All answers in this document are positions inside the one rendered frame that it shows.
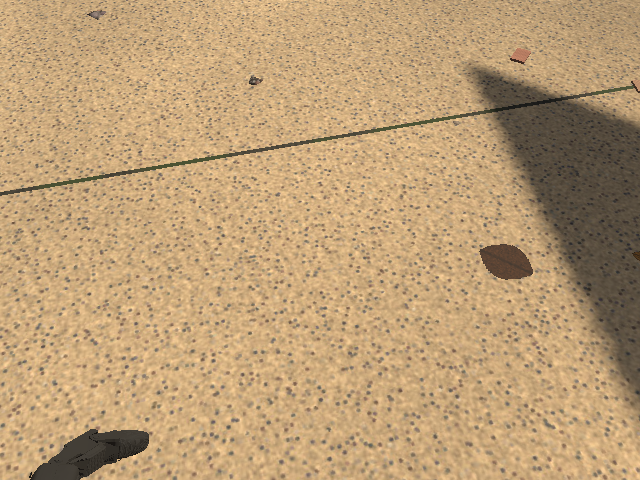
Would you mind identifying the left robot hand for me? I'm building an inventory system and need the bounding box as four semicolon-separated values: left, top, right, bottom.
29;429;149;480

